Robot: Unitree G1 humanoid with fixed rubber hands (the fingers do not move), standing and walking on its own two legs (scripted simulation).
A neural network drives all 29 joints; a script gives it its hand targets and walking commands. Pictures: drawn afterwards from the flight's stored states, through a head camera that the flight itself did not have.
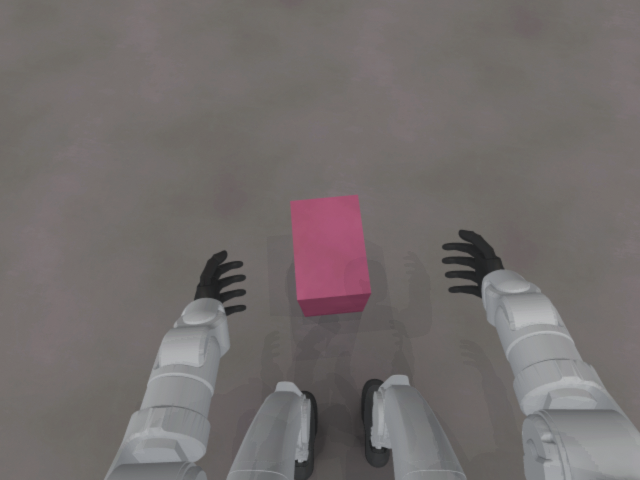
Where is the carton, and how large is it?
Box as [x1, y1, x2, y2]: [290, 195, 370, 316]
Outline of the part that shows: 357,195 290,201 297,300 305,316 362,311 370,294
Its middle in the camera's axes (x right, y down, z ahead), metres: +0.02 +0.06 +1.02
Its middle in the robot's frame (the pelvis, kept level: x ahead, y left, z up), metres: +0.52 +0.02 -0.57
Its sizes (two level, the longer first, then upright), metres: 0.242 0.165 0.263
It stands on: the floor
